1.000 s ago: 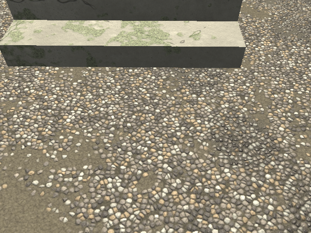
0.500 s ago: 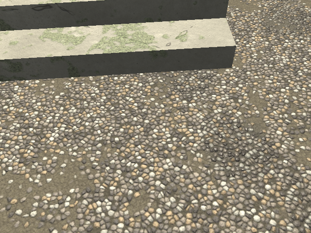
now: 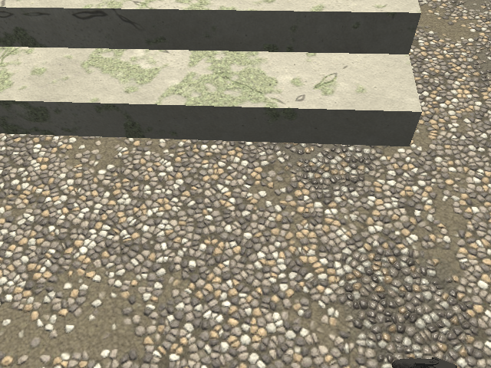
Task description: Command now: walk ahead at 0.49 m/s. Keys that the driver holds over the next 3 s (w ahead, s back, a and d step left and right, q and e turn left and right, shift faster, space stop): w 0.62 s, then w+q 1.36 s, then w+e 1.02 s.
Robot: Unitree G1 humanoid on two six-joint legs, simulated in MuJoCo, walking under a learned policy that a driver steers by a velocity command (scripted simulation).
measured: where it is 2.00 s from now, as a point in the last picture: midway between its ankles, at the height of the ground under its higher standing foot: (235, 188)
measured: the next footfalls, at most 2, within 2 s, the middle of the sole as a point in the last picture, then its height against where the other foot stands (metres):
left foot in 0.08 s outside the picture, level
right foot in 0.62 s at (322, 341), level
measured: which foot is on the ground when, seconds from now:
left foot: up 0.00-0.06, down 0.08-0.64, up 0.66-1.00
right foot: down 0.00-0.10, up 0.12-0.60, down 0.62-1.00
